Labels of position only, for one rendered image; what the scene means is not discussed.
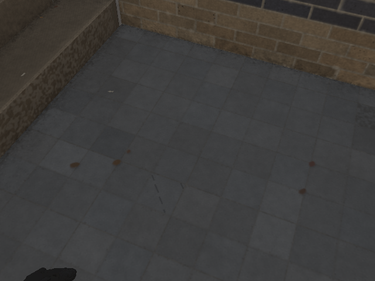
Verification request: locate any robot left hand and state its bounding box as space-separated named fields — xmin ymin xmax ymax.
xmin=24 ymin=268 xmax=77 ymax=281

